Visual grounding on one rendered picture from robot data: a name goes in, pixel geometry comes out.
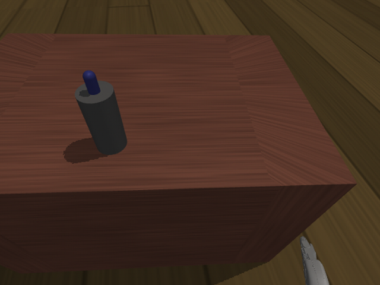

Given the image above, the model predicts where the bottle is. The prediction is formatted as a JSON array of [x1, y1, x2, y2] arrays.
[[75, 70, 127, 155]]

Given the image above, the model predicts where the right robot hand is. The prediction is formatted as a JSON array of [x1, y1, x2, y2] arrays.
[[300, 236, 329, 285]]

